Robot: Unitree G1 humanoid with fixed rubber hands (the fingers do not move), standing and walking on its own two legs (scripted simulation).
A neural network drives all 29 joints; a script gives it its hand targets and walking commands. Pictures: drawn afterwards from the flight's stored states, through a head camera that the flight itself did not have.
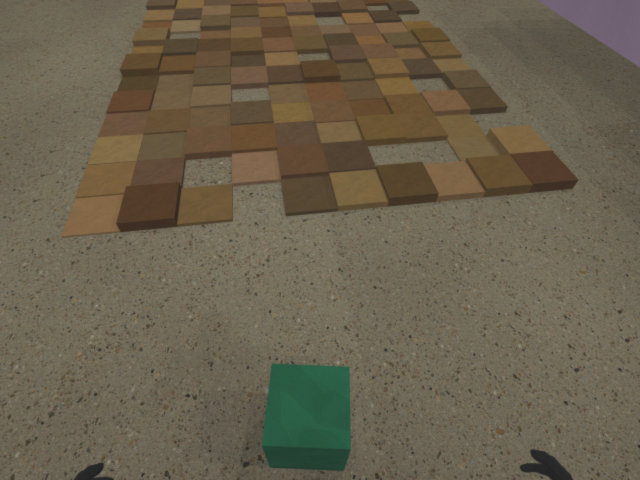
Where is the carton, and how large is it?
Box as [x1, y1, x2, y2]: [262, 364, 350, 470]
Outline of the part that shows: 272,364 262,440 262,447 270,467 343,470 350,449 348,367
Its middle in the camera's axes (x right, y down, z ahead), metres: -0.03 +0.50 +1.06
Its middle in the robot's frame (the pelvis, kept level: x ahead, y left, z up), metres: +0.38 +0.02 -0.66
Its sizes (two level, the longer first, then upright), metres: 0.210 0.200 0.250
